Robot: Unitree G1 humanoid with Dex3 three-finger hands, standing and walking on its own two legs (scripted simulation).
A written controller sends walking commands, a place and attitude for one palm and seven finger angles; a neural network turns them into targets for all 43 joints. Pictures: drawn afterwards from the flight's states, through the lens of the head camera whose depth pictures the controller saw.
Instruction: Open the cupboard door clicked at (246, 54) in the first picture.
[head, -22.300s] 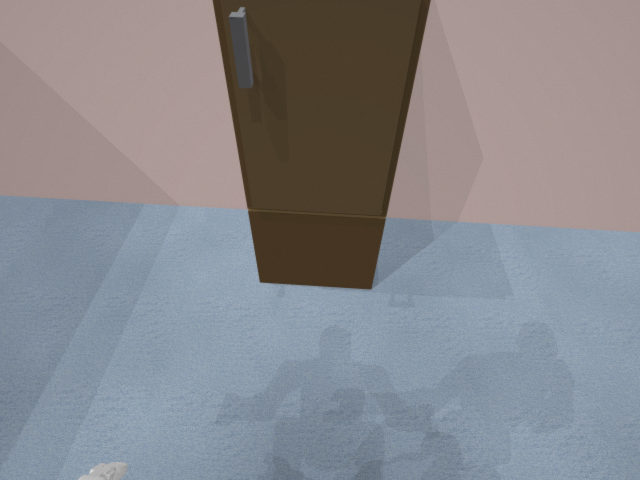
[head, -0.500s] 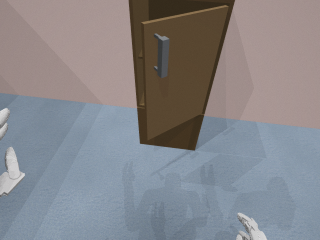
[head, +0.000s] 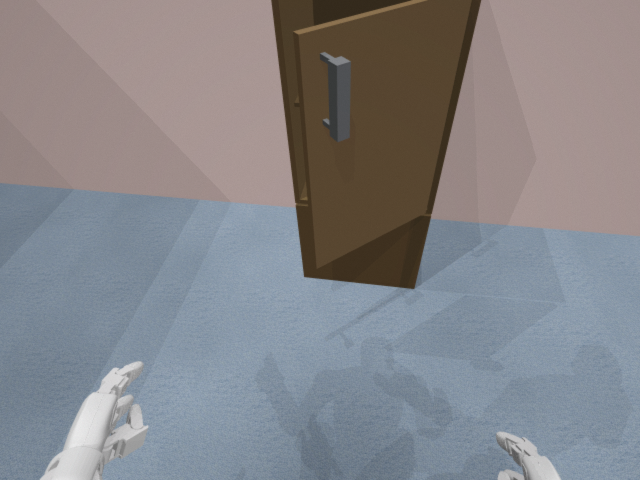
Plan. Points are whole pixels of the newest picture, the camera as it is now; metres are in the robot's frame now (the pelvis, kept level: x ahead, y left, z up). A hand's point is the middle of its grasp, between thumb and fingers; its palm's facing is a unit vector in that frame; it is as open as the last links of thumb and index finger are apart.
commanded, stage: let the arm hang, fingers relaxed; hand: left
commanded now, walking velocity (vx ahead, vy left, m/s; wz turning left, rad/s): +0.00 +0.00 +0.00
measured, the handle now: (332, 96) +0.70 +0.02 +0.15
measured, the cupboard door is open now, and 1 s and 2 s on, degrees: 42 42 42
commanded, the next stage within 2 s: look to check the result in 0.94 s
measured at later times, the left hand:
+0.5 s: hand out of the picture -0.05 +0.19 -0.16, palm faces +0.04 -0.97 -0.26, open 7.3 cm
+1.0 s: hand out of the picture +0.08 +0.18 -0.15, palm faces +0.01 -0.97 -0.24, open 7.3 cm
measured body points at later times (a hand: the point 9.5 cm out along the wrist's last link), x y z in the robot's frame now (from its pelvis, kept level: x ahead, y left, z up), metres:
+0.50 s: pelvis +0.00 -0.01 +0.01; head +0.02 -0.02 +0.46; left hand -0.05 +0.24 -0.14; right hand -0.01 -0.24 -0.15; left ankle +0.05 +0.10 -0.73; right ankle +0.01 -0.11 -0.73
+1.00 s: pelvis +0.02 -0.02 +0.02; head +0.03 -0.03 +0.46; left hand +0.08 +0.23 -0.13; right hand +0.07 -0.28 -0.14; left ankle +0.05 +0.10 -0.73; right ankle +0.01 -0.11 -0.73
